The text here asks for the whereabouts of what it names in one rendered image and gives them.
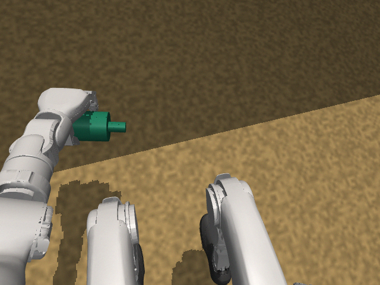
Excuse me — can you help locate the left robot hand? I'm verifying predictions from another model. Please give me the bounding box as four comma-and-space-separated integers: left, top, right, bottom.
37, 88, 99, 146

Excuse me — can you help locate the left robot arm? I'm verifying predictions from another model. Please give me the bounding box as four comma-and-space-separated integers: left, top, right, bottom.
0, 109, 72, 285

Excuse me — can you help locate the right robot foot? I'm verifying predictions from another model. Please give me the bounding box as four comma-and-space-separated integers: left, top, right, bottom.
199, 213, 231, 285

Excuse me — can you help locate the bottle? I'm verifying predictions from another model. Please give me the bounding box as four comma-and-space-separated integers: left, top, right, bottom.
72, 111, 126, 141

